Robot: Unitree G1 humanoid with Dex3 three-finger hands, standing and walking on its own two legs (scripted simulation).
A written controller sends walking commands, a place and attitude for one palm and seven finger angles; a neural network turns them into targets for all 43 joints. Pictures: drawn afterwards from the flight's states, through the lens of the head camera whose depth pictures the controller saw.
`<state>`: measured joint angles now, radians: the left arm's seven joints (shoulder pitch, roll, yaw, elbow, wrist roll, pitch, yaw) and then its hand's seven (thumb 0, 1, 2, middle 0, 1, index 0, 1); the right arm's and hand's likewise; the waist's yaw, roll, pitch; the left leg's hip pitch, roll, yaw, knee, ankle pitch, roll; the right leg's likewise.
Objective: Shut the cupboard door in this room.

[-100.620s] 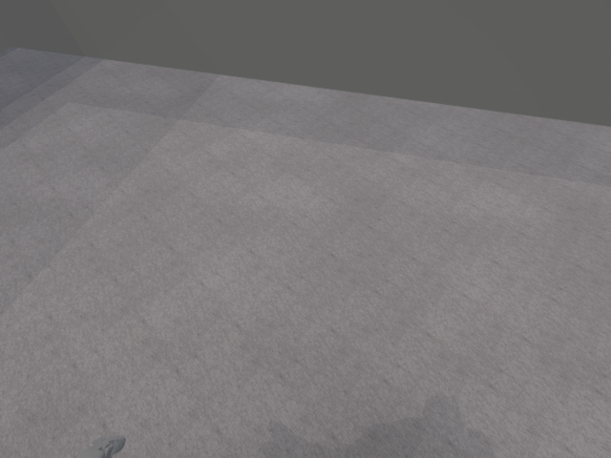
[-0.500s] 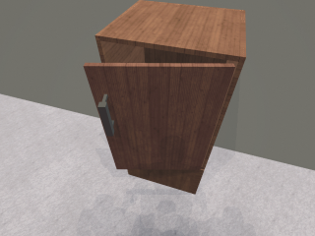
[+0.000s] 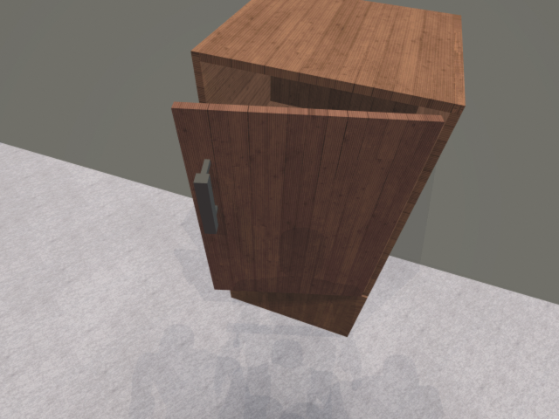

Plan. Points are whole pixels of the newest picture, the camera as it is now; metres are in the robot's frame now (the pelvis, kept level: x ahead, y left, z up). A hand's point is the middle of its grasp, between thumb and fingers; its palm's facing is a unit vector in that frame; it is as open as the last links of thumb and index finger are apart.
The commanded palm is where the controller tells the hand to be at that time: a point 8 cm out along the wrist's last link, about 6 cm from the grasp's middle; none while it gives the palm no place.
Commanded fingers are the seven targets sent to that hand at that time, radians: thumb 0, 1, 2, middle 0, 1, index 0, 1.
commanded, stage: look again from close up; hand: left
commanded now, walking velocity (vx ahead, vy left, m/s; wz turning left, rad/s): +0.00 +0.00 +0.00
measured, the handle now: (208, 197) +0.48 +0.17 +0.01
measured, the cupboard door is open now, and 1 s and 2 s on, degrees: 17 17 17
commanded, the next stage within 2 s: raise the hand and make a fist in 0.52 s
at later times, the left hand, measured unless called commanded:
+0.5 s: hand out of the picture +0.04 +0.16 -0.18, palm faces +0.00 -0.99 -0.17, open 7.3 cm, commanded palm none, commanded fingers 0.00 0.90 0.90 -0.20 -0.30 -0.20 -0.30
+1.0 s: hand (188, 388) +0.17 +0.14 -0.06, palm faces +0.03 -1.00 +0.03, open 6.4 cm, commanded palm +0.14 +0.21 -0.05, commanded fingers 0.00 0.90 0.90 -0.55 -0.68 -0.55 -0.68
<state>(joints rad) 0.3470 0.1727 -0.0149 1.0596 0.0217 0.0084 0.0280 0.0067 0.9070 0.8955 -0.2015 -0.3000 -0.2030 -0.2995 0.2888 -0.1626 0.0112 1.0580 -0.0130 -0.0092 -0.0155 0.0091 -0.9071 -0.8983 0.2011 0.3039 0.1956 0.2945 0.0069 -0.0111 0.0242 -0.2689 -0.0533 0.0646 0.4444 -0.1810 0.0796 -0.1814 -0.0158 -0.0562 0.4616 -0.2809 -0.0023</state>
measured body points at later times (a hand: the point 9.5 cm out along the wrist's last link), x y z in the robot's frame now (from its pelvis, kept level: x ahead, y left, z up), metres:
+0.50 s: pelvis +0.03 -0.01 +0.00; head +0.04 +0.01 +0.45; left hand +0.04 +0.21 -0.16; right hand +0.05 -0.24 -0.15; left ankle +0.04 +0.07 -0.74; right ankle -0.02 -0.12 -0.74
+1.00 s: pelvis +0.00 -0.04 -0.07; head +0.02 -0.03 +0.38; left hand +0.17 +0.20 -0.06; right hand +0.20 -0.29 -0.12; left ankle +0.04 +0.07 -0.74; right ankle +0.04 -0.10 -0.74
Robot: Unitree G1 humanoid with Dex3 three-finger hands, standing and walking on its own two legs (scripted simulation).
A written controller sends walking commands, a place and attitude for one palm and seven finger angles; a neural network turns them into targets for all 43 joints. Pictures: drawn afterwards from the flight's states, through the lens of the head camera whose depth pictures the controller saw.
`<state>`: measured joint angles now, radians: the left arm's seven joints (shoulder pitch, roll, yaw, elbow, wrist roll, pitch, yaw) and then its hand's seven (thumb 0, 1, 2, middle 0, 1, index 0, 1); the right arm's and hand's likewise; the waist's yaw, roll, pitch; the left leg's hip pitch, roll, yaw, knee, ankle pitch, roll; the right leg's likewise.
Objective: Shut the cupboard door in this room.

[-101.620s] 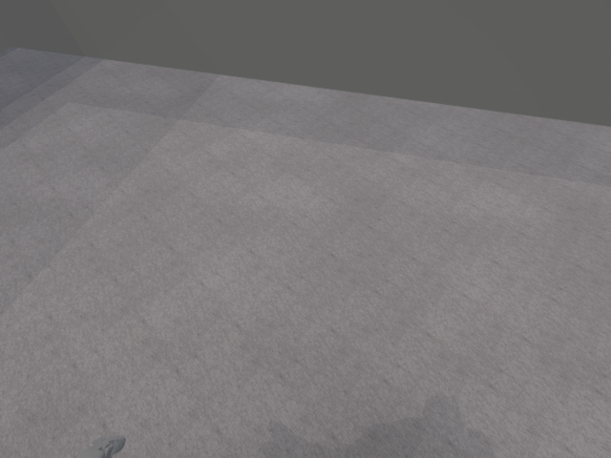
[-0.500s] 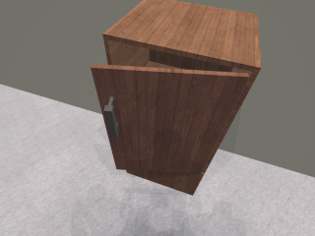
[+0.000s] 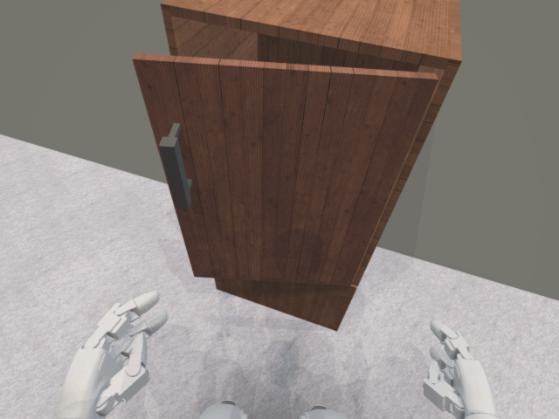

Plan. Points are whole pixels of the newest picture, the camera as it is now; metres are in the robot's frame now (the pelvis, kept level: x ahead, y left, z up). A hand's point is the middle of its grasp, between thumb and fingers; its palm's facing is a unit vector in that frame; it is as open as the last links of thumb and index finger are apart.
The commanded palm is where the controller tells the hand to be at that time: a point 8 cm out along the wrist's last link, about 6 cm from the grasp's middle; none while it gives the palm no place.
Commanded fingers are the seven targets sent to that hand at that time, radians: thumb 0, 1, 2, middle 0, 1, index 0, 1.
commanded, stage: raise the hand and make a fist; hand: left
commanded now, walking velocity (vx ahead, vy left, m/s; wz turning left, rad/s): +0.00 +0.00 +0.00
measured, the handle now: (179, 167) +0.49 +0.20 +0.08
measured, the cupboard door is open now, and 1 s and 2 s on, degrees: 17 17 17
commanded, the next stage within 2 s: bring the fist close to the handle in 1.54 s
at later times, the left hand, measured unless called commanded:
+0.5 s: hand (119, 328) +0.22 +0.22 +0.05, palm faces +0.11 -0.99 -0.04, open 4.0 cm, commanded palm +0.19 +0.26 +0.05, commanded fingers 0.00 0.90 0.90 -1.01 -1.18 -1.01 -1.18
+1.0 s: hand (104, 315) +0.23 +0.23 +0.07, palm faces +0.00 -1.00 -0.04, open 3.1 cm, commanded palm +0.21 +0.29 +0.08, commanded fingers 0.00 0.90 0.90 -1.30 -1.50 -1.30 -1.50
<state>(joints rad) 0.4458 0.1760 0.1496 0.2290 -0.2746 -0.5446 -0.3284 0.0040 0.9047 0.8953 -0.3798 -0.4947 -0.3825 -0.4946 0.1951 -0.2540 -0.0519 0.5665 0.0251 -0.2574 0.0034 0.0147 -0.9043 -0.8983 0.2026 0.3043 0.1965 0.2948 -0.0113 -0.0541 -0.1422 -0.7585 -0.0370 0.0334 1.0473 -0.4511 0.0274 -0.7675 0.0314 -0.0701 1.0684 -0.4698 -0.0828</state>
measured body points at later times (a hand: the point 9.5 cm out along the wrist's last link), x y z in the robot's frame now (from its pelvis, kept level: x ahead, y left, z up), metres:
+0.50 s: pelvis +0.02 +0.02 +0.00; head +0.07 +0.01 +0.44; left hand +0.21 +0.27 +0.06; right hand +0.18 -0.21 -0.09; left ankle +0.04 +0.11 -0.66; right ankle +0.04 -0.06 -0.66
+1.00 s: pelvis +0.02 +0.05 +0.01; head +0.05 +0.06 +0.46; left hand +0.23 +0.29 +0.07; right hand +0.21 -0.16 -0.05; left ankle +0.04 +0.11 -0.66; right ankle +0.04 -0.06 -0.66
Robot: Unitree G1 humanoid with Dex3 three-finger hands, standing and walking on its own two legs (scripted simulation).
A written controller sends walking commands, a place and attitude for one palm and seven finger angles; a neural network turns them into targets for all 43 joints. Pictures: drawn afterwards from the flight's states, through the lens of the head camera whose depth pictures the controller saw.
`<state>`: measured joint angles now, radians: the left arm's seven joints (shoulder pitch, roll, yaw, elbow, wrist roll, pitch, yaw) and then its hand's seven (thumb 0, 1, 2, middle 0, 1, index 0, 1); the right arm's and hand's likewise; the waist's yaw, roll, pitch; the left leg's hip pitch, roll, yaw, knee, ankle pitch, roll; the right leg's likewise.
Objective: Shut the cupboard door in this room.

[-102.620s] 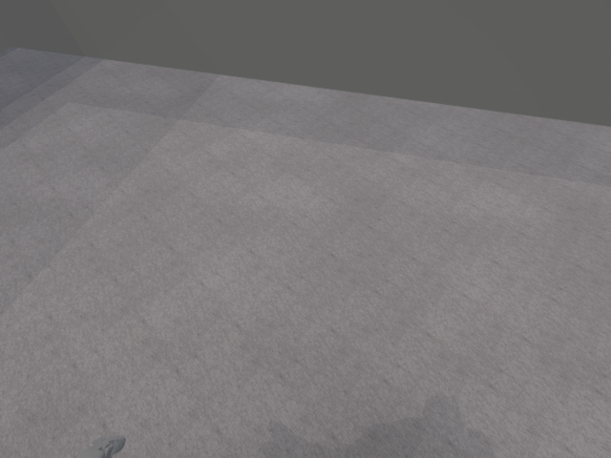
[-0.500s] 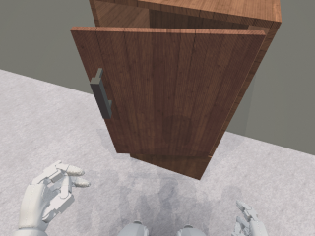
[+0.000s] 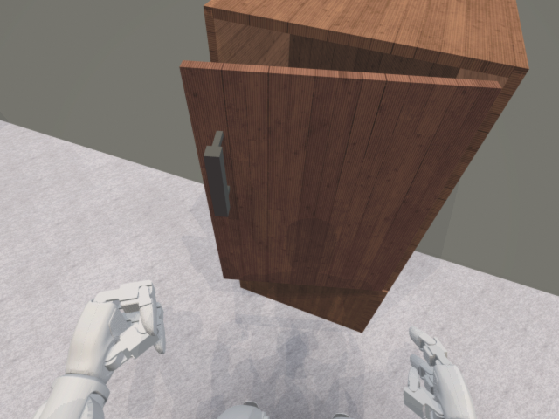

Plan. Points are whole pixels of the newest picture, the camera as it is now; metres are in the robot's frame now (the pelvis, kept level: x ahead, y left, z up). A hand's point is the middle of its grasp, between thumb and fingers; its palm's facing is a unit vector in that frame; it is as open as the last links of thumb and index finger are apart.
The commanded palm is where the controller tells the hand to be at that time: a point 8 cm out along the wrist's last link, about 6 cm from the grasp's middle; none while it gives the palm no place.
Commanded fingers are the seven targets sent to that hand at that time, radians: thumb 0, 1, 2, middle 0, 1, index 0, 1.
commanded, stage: raise the hand and make a fist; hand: left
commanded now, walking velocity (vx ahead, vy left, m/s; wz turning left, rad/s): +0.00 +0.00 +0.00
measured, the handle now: (220, 175) +0.47 +0.14 +0.07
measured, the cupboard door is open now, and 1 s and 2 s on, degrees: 17 17 17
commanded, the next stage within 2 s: bring the fist close to the handle in 0.54 s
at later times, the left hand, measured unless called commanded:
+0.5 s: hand (157, 313) +0.23 +0.17 +0.08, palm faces +0.04 -1.00 -0.05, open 3.1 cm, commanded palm +0.20 +0.22 +0.08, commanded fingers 0.00 0.90 0.90 -1.30 -1.50 -1.30 -1.50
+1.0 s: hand (197, 288) +0.27 +0.13 +0.07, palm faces -0.02 -1.00 -0.05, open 3.1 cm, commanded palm +0.25 +0.20 +0.08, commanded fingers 0.00 0.90 0.90 -1.30 -1.50 -1.30 -1.50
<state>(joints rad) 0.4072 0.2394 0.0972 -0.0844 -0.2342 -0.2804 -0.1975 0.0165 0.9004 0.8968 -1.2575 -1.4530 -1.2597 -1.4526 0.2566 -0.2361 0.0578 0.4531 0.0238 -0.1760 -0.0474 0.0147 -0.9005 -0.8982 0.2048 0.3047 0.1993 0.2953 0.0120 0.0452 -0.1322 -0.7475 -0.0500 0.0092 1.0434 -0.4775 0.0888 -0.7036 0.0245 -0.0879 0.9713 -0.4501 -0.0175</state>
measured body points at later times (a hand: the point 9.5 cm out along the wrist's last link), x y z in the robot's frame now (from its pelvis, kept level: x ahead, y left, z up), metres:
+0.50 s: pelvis +0.00 -0.02 +0.01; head +0.03 -0.02 +0.46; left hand +0.22 +0.22 +0.09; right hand +0.17 -0.26 -0.06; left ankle +0.02 +0.05 -0.67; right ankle +0.02 -0.12 -0.67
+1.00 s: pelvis +0.00 -0.04 +0.00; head +0.04 -0.05 +0.45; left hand +0.26 +0.19 +0.07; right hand +0.17 -0.28 -0.08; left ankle +0.02 +0.05 -0.67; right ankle +0.02 -0.12 -0.67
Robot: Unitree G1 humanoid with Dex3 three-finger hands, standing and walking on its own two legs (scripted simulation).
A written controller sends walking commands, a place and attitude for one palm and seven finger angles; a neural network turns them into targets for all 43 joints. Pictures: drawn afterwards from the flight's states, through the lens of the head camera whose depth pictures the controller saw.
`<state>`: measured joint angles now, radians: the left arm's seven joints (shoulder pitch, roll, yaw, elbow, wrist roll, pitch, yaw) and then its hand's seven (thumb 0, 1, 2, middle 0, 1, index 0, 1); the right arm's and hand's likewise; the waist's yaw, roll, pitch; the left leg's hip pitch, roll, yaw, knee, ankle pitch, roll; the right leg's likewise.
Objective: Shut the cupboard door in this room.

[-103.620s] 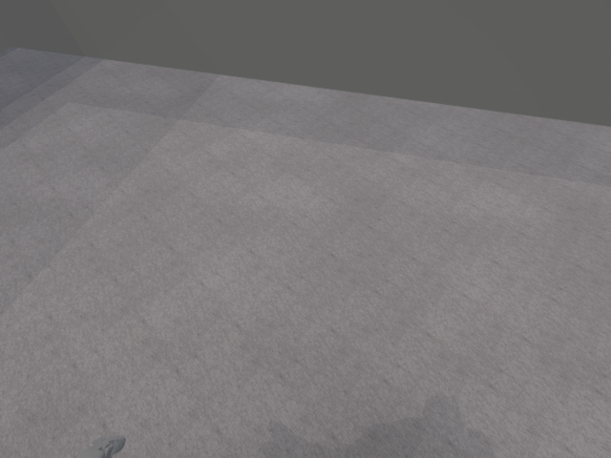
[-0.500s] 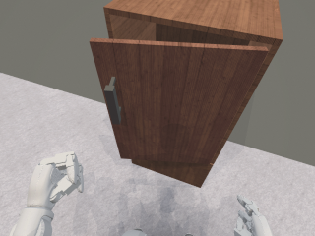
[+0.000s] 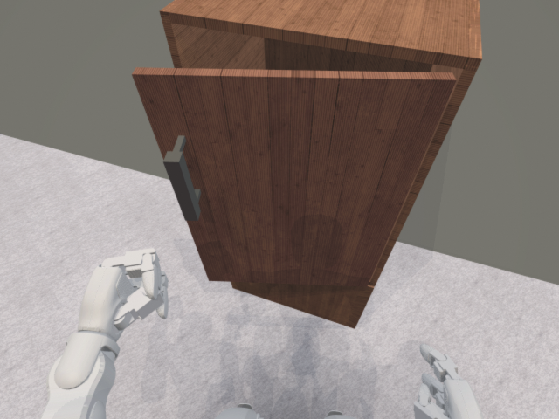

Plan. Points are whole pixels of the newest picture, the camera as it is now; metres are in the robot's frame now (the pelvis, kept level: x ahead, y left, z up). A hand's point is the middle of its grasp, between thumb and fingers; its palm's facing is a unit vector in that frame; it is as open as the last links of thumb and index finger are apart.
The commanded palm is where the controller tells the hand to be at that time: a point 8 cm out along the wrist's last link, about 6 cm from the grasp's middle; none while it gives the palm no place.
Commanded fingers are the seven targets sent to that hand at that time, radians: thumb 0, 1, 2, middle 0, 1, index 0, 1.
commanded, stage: bring the fist close to the handle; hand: left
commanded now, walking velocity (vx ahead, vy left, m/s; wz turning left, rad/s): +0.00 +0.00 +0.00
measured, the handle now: (186, 179) +0.47 +0.18 +0.07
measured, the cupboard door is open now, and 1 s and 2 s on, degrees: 17 17 7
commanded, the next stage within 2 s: push the door shut along its arc in 1.04 s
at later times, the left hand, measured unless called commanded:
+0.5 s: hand (172, 246) +0.33 +0.17 +0.07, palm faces +0.02 -1.00 -0.03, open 3.1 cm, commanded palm +0.31 +0.22 +0.07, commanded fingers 0.00 0.90 0.90 -1.30 -1.50 -1.30 -1.50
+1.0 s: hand (189, 237) +0.35 +0.15 +0.07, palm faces +0.02 -1.00 -0.04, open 3.1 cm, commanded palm +0.33 +0.20 +0.07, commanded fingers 0.00 0.90 0.90 -1.30 -1.50 -1.30 -1.50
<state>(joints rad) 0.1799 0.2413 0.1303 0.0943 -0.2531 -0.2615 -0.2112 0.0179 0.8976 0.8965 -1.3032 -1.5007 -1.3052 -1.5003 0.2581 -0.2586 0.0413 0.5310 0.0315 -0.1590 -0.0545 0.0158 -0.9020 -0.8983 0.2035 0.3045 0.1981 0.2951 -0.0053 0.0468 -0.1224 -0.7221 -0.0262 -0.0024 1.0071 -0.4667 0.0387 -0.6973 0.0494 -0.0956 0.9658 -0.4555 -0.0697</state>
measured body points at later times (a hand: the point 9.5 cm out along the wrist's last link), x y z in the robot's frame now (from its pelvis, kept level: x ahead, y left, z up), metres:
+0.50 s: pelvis +0.00 +0.01 +0.00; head +0.05 +0.01 +0.45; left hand +0.33 +0.23 +0.08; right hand +0.16 -0.23 -0.09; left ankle +0.02 +0.09 -0.68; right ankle +0.02 -0.08 -0.68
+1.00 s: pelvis +0.00 +0.01 +0.01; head +0.04 +0.00 +0.46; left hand +0.34 +0.21 +0.07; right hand +0.12 -0.24 -0.10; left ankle +0.02 +0.09 -0.68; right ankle +0.02 -0.08 -0.68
